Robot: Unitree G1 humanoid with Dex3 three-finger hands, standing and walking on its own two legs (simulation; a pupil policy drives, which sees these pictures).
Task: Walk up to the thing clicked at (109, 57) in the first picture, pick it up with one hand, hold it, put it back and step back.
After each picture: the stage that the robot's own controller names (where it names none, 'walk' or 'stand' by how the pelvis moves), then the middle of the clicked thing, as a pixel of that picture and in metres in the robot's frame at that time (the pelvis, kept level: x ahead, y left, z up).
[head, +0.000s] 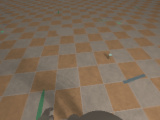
stand; (109, 56) +1.31 -0.39 -0.72
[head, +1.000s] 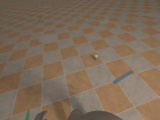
walk; (96, 57) +1.22 -0.01 -0.70
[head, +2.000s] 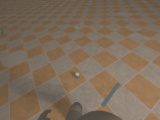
walk; (77, 75) +0.74 +0.27 -0.72
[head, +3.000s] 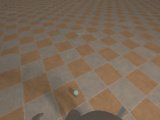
walk; (76, 94) +0.46 +0.19 -0.70
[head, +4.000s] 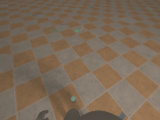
stand; (73, 99) +0.33 +0.18 -0.71
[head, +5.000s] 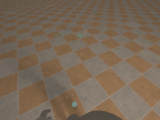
stand; (74, 105) +0.31 +0.18 -0.72
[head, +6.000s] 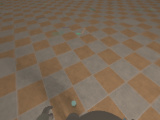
stand; (74, 104) +0.30 +0.19 -0.72
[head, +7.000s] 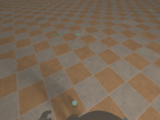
stand; (74, 103) +0.32 +0.18 -0.73
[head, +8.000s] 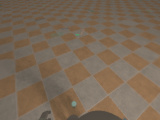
stand; (74, 104) +0.30 +0.19 -0.73
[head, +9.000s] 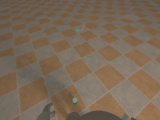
go down; (75, 101) +0.31 +0.18 -0.72
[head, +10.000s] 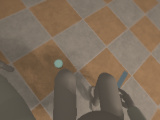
go down; (59, 64) +0.37 +0.24 -0.30
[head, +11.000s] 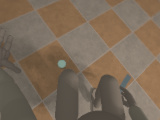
close in; (62, 64) +0.37 +0.24 -0.30
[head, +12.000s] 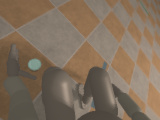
close in; (34, 65) +0.34 +0.28 -0.22
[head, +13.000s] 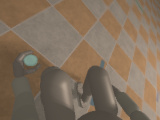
close; (31, 63) +0.35 +0.28 -0.21
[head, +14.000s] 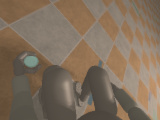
lift; (31, 64) +0.34 +0.28 -0.22
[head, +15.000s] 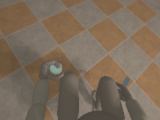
lift; (56, 71) +0.30 +0.25 -0.06
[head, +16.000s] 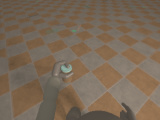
hold; (66, 73) +0.33 +0.17 +0.05
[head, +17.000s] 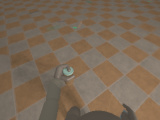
hold; (68, 76) +0.32 +0.17 +0.01
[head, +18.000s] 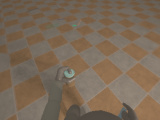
hold; (69, 78) +0.32 +0.16 -0.02
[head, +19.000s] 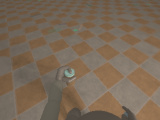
crouch; (70, 77) +0.32 +0.16 +0.01
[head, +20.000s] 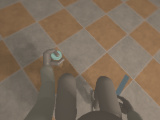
lower; (57, 59) +0.41 +0.23 -0.10
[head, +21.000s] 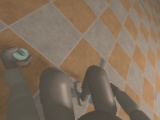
lower; (23, 58) +0.38 +0.32 -0.22
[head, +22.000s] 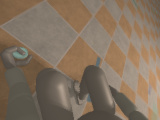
lower; (22, 57) +0.39 +0.31 -0.22
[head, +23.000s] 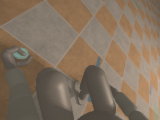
lower; (22, 58) +0.39 +0.31 -0.22
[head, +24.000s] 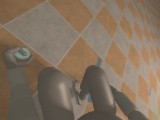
lower; (24, 58) +0.38 +0.31 -0.22
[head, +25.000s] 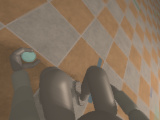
open; (28, 59) +0.37 +0.30 -0.22
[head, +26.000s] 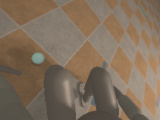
stand; (37, 60) +0.36 +0.28 -0.22
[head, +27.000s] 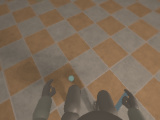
walk; (71, 79) +0.38 +0.21 -0.52
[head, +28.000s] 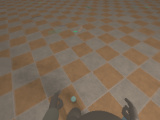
stand; (73, 100) +0.35 +0.19 -0.66
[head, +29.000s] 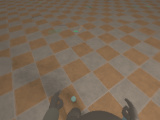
stand; (73, 100) +0.34 +0.19 -0.67
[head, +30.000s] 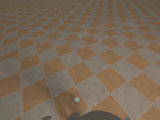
stand; (77, 100) +0.38 +0.17 -0.72
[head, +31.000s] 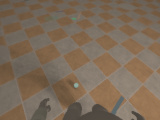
walk; (76, 86) +0.43 +0.13 -0.71
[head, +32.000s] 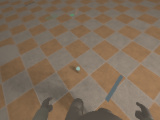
walk; (78, 70) +0.68 +0.21 -0.69
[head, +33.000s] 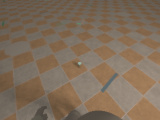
stand; (79, 65) +0.96 +0.23 -0.70
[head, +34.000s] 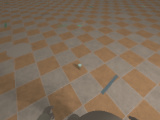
stand; (80, 66) +0.96 +0.21 -0.72
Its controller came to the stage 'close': yes
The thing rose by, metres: 0.71
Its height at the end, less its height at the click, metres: +0.00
